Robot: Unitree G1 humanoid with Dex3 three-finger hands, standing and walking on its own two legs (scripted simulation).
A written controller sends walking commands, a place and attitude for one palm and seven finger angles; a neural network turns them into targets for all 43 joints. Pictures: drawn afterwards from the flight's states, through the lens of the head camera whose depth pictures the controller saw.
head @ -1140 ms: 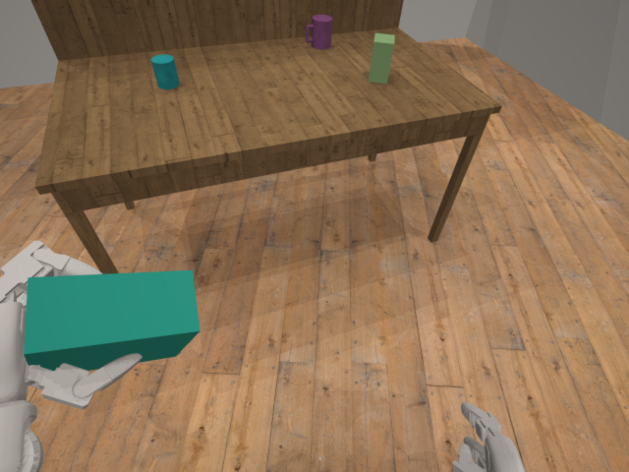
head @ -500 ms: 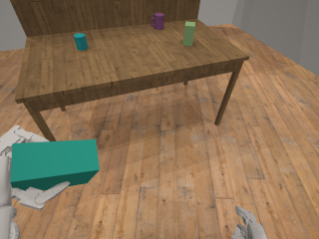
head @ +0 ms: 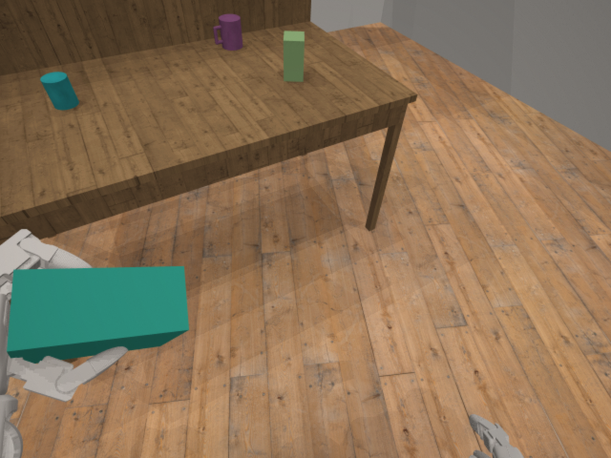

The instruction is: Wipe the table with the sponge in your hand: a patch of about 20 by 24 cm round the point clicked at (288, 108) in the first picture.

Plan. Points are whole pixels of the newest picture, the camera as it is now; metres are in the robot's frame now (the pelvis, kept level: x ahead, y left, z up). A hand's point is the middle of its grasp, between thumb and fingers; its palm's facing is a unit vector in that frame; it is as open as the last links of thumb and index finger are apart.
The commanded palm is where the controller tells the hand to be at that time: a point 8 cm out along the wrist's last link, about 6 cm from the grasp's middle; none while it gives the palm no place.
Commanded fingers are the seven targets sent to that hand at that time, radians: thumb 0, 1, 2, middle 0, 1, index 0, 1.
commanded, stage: walk to a spot facing it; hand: left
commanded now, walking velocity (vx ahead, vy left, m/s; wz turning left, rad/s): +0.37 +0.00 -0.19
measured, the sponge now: (126, 313) +0.23 +0.19 +0.14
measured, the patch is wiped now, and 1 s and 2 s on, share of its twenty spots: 0.00 0.00 0.00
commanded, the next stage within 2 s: turn to face it in 0.52 s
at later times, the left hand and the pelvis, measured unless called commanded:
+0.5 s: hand (210, 193) +0.39 +0.14 +0.16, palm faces +0.28 -0.83 -0.48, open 10.4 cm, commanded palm +0.32 +0.21 +0.18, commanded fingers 0.00 0.10 1.30 -1.20 -1.60 -1.20 -1.60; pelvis +0.13 -0.06 -0.01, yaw -5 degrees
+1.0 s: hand (215, 148) +0.45 +0.15 +0.18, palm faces +0.41 -0.80 -0.43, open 10.4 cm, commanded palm +0.40 +0.19 +0.18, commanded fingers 0.00 0.10 1.30 -1.20 -1.60 -1.20 -1.60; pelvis +0.24 -0.09 -0.01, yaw +1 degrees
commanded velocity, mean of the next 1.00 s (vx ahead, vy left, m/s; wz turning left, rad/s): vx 0.20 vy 0.01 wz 0.16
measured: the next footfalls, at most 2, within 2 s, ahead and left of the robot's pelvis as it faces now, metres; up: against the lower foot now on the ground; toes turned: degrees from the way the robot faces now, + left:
left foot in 0.04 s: +0.11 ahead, +0.14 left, +0.00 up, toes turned +9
right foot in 0.36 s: +0.17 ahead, -0.15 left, +0.00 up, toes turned -16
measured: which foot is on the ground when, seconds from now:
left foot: up 0.00-0.02, down 0.04-0.36, up 0.38-0.72, down 0.74-1.00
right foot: down 0.00-0.06, up 0.08-0.34, down 0.36-0.72, up 0.74-1.00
